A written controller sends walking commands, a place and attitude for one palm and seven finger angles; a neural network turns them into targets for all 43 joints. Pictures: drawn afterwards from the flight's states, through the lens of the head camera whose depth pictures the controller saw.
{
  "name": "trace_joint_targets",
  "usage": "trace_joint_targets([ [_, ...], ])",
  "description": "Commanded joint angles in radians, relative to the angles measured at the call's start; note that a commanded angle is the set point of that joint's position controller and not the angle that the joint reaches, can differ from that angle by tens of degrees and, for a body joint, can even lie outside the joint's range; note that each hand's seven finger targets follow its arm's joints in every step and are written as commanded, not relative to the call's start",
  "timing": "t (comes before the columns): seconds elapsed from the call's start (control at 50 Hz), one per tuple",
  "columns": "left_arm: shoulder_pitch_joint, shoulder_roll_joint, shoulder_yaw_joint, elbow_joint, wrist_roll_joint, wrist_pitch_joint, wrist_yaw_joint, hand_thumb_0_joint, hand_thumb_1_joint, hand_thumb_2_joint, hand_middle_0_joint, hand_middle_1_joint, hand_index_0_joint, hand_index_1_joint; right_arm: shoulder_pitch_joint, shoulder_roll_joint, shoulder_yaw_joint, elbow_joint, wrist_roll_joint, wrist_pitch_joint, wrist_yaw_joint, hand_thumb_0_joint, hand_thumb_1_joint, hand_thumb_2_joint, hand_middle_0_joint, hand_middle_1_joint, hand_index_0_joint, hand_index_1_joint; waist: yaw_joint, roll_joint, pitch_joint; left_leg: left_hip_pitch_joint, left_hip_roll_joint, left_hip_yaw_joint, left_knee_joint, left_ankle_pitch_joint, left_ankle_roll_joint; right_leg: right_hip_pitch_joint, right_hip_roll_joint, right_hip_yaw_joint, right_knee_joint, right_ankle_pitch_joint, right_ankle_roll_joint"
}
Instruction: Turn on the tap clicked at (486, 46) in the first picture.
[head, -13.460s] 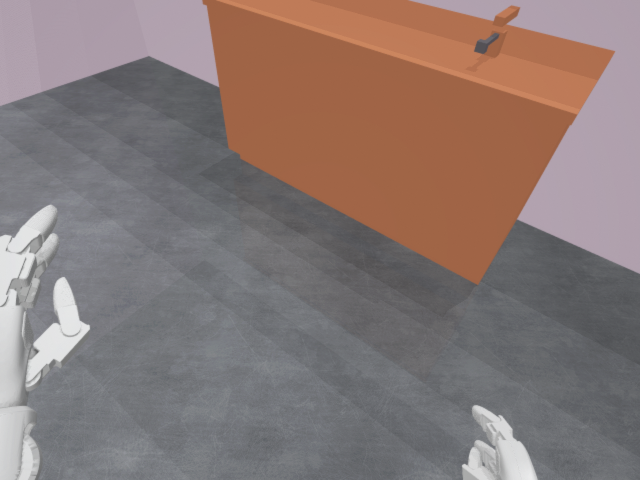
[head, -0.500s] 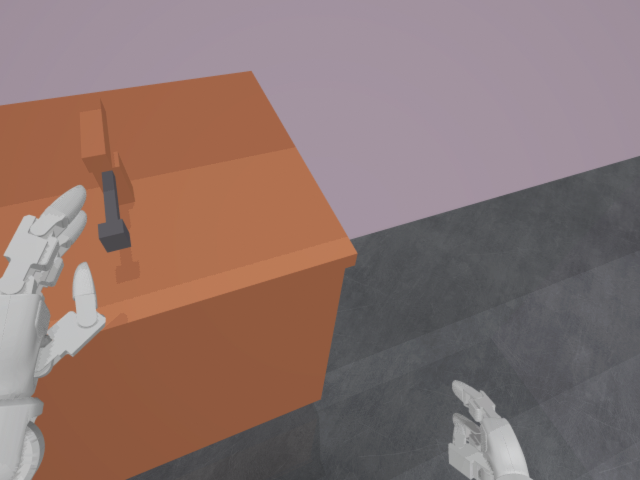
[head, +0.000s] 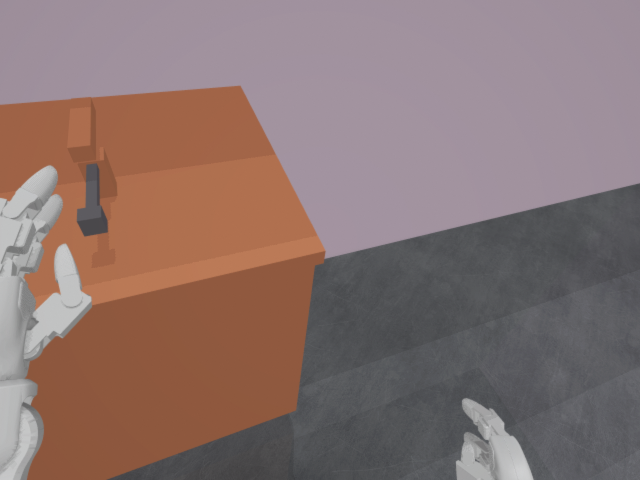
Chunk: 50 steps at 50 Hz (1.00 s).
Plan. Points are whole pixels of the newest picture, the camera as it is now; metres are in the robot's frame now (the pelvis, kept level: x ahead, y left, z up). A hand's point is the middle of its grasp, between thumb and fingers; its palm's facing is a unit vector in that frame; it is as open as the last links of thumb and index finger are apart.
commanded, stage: shuffle to correct the standing spot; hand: left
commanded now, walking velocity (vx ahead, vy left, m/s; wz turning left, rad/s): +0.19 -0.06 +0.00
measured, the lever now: (92, 220) +0.39 +0.34 +0.09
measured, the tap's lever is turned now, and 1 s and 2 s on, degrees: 0 0 0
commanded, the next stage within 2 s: come to a stop and stand still in 0.24 s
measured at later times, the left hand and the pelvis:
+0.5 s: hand (126, 243) +0.29 +0.23 +0.17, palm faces +0.42 -0.83 -0.36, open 7.4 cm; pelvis +0.08 -0.01 +0.00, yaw +2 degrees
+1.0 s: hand (105, 218) +0.30 +0.25 +0.19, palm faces +0.43 -0.78 -0.45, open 7.4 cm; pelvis +0.08 -0.01 +0.00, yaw +3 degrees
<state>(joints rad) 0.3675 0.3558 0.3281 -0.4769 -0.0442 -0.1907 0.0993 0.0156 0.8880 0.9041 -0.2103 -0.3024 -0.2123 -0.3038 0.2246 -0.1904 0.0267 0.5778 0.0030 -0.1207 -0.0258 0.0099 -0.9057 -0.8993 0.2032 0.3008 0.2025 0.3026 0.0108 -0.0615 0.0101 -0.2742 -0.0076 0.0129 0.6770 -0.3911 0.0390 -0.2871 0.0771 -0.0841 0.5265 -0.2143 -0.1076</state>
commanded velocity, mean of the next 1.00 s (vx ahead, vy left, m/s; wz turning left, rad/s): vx -0.01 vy -0.02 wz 0.00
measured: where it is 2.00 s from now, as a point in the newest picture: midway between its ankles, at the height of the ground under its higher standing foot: outside the picture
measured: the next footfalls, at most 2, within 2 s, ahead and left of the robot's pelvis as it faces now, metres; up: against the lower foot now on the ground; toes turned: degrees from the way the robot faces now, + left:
left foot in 0.46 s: +0.16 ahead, +0.11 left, +0.00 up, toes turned +5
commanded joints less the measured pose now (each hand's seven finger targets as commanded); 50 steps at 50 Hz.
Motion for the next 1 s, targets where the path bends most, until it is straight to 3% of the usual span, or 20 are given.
trace_joint_targets([
  [0.0,-0.047,0.171,0.128,-0.216,-0.020,-0.059,0.027,0.000,0.900,0.900,-0.200,-0.300,-0.200,-0.300,-0.091,-0.124,-0.042,-0.151,-0.001,-0.051,-0.020,0.000,-0.900,-0.900,0.200,0.300,0.200,0.300,-0.013,0.147,-0.029,0.057,0.058,-0.073,-0.252,-0.046,0.028,-0.076,-0.160,0.222,-0.116,-0.426,-0.007],
  [0.04,-0.050,0.177,0.131,-0.247,-0.010,-0.071,0.024,0.000,0.900,0.900,-0.200,-0.300,-0.200,-0.300,-0.102,-0.141,-0.049,-0.162,0.010,-0.051,-0.018,0.000,-0.900,-0.900,0.200,0.300,0.200,0.300,-0.011,0.308,-0.041,0.122,0.239,-0.354,-0.363,0.112,0.098,-0.128,-0.028,0.059,0.188,-0.173,0.061],
  [0.06,-0.040,0.188,0.142,-0.213,-0.005,-0.068,0.015,0.000,0.900,0.900,-0.200,-0.300,-0.200,-0.300,-0.109,-0.125,-0.049,-0.148,-0.002,-0.043,-0.014,0.000,-0.900,-0.900,0.200,0.300,0.200,0.300,-0.014,0.314,-0.034,0.113,0.289,-0.403,-0.374,0.141,0.129,-0.153,-0.052,0.073,0.245,-0.239,0.067],
  [0.12,-0.085,0.186,0.139,-0.245,0.012,-0.059,0.009,0.000,0.900,0.900,-0.200,-0.300,-0.200,-0.300,-0.114,-0.131,-0.053,-0.160,0.001,-0.037,0.000,0.000,-0.900,-0.900,0.200,0.300,0.200,0.300,-0.006,0.229,-0.016,0.109,0.258,-0.270,-0.269,0.368,0.120,-0.075,-0.059,0.046,0.095,-0.190,0.068],
  [0.16,-0.041,0.186,0.155,-0.221,0.015,-0.057,0.011,0.000,0.900,0.900,-0.200,-0.300,-0.200,-0.300,-0.087,-0.146,-0.066,-0.163,0.009,-0.033,0.008,0.000,-0.900,-0.900,0.200,0.300,0.200,0.300,0.009,0.145,-0.100,-0.020,0.173,-0.121,-0.080,0.445,0.060,0.214,-0.053,0.039,-0.119,0.018,0.047],
  [0.18,-0.023,0.202,0.168,-0.206,0.012,-0.053,0.012,0.000,0.900,0.900,-0.200,-0.300,-0.200,-0.300,-0.081,-0.141,-0.071,-0.162,0.013,-0.031,0.011,0.000,-0.900,-0.900,0.200,0.300,0.200,0.300,0.013,0.025,-0.153,-0.139,0.099,-0.038,0.120,0.401,0.033,0.376,-0.122,0.147,-0.138,0.122,-0.005],
  [0.2,-0.021,0.216,0.177,-0.210,0.001,-0.048,0.016,0.000,0.900,0.900,-0.200,-0.300,-0.200,-0.300,-0.081,-0.133,-0.078,-0.167,0.017,-0.034,0.013,0.000,-0.900,-0.900,0.200,0.300,0.200,0.300,0.003,-0.141,-0.194,-0.279,-0.007,0.042,0.342,0.214,-0.007,0.452,-0.285,0.390,-0.179,0.172,-0.107],
  [0.22,-0.019,0.165,0.134,-0.185,-0.011,-0.049,0.010,0.000,0.900,0.900,-0.200,-0.300,-0.200,-0.300,-0.085,-0.129,-0.082,-0.168,0.024,-0.045,0.016,0.000,-0.900,-0.900,0.200,0.300,0.200,0.300,0.007,-0.189,-0.151,-0.363,-0.028,0.004,0.472,-0.065,-0.026,0.394,-0.415,0.531,-0.249,0.134,-0.184],
  [0.26,0.005,0.179,0.149,-0.211,-0.013,-0.055,0.016,0.000,0.900,0.900,-0.200,-0.300,-0.200,-0.300,-0.082,-0.138,-0.084,-0.151,0.025,-0.046,0.014,0.000,-0.900,-0.900,0.200,0.300,0.200,0.300,0.008,0.003,-0.029,-0.372,0.069,-0.079,0.471,-0.094,-0.032,0.202,-0.440,0.550,-0.281,0.016,-0.212],
  [0.32,-0.095,0.199,0.144,-0.300,0.005,-0.075,0.034,0.000,0.900,0.900,-0.200,-0.300,-0.200,-0.300,-0.114,-0.088,-0.037,-0.130,0.002,-0.028,0.013,0.000,-0.900,-0.900,0.200,0.300,0.200,0.300,-0.009,0.077,-0.033,-0.207,0.106,-0.018,0.211,-0.002,-0.025,0.083,-0.366,0.307,-0.234,0.118,-0.145],
  [0.38,-0.064,0.177,0.140,-0.234,0.008,-0.068,0.043,0.000,0.900,0.900,-0.200,-0.300,-0.200,-0.300,-0.105,-0.085,-0.039,-0.121,-0.010,-0.048,-0.002,0.000,-0.900,-0.900,0.200,0.300,0.200,0.300,0.006,0.089,-0.080,0.054,0.006,0.111,-0.106,0.241,-0.025,0.083,-0.237,0.154,-0.155,0.145,-0.041],
  [0.44,-0.034,0.164,0.131,-0.270,0.003,-0.067,0.035,0.000,0.900,0.900,-0.200,-0.300,-0.200,-0.300,-0.099,-0.124,-0.065,-0.149,0.007,-0.051,-0.009,0.000,-0.900,-0.900,0.200,0.300,0.200,0.300,0.011,0.234,-0.145,0.277,0.155,-0.088,-0.230,0.567,0.051,0.027,-0.158,0.085,0.108,0.225,0.085],
  [0.48,-0.060,0.185,0.154,-0.268,0.001,-0.071,0.025,0.000,0.900,0.900,-0.200,-0.300,-0.200,-0.300,-0.102,-0.140,-0.077,-0.172,0.024,-0.032,0.000,0.000,-0.900,-0.900,0.200,0.300,0.200,0.300,0.016,0.187,-0.134,0.228,0.252,-0.186,-0.244,0.673,0.110,-0.015,-0.111,0.095,0.196,-0.072,0.132],
  [0.52,-0.013,0.211,0.194,-0.240,0.005,-0.047,0.019,0.000,0.900,0.900,-0.200,-0.300,-0.200,-0.300,-0.120,-0.110,-0.059,-0.174,0.015,-0.035,-0.001,0.000,-0.900,-0.900,0.200,0.300,0.200,0.300,0.015,0.226,-0.094,0.176,0.228,-0.147,-0.229,0.712,0.079,0.049,-0.123,0.075,0.021,-0.037,0.104],
  [0.62,0.073,0.150,0.159,-0.181,-0.005,-0.028,0.014,0.000,0.900,0.900,-0.200,-0.300,-0.200,-0.300,-0.107,-0.119,-0.065,-0.182,0.034,-0.016,0.007,0.000,-0.900,-0.900,0.200,0.300,0.200,0.300,-0.008,-0.065,-0.110,0.059,0.087,0.002,-0.073,0.540,-0.013,0.209,-0.214,0.157,-0.107,0.624,0.088],
  [0.72,0.071,0.193,0.186,-0.241,-0.013,-0.032,0.019,0.000,0.900,0.900,-0.200,-0.300,-0.200,-0.300,-0.116,-0.114,-0.053,-0.187,0.024,-0.002,-0.007,0.000,-0.900,-0.900,0.200,0.300,0.200,0.300,0.001,0.119,-0.213,0.219,0.133,-0.018,-0.160,0.712,0.016,0.145,-0.175,0.094,-0.042,0.485,0.123],
  [0.9,0.053,0.193,0.164,-0.274,-0.014,-0.024,0.037,0.000,0.900,0.900,-0.200,-0.300,-0.200,-0.300,-0.124,-0.114,-0.058,-0.190,0.027,0.006,-0.023,0.000,-0.900,-0.900,0.200,0.300,0.200,0.300,0.005,0.103,-0.182,0.145,0.106,-0.016,-0.162,0.509,0.002,0.163,-0.191,0.130,-0.110,0.371,0.106],
  [0.92,-0.902,0.917,0.469,-0.492,-0.028,-0.176,0.060,0.000,0.900,0.900,-0.200,-0.300,-0.200,-0.300,0.000,-0.125,0.051,-0.236,0.044,-0.023,-0.100,0.000,-0.900,-0.900,0.200,0.300,0.200,0.300,-0.056,0.179,-0.048,0.088,0.082,-0.053,-0.195,0.486,-0.026,0.027,-0.164,0.113,-0.150,0.108,0.134],
  [0.94,-0.410,0.364,0.345,-0.050,0.008,-0.118,0.037,0.000,0.900,0.900,-0.200,-0.300,-0.200,-0.300,-0.115,-0.042,-0.027,-0.179,0.030,-0.057,-0.059,0.000,-0.900,-0.900,0.200,0.300,0.200,0.300,0.022,0.215,-0.138,0.155,0.107,-0.025,-0.145,0.444,-0.020,-0.062,-0.152,0.103,-0.103,0.044,0.082],
  [0.98,-0.160,0.272,0.227,-0.021,-0.014,-0.088,0.041,0.000,0.900,0.900,-0.200,-0.300,-0.200,-0.300,-0.102,-0.155,-0.058,-0.156,-0.004,-0.050,-0.024,0.000,-0.900,-0.900,0.200,0.300,0.200,0.300,0.015,0.196,-0.112,0.104,0.075,-0.022,-0.138,0.365,-0.031,0.045,-0.162,0.191,-0.163,0.164,0.074],
])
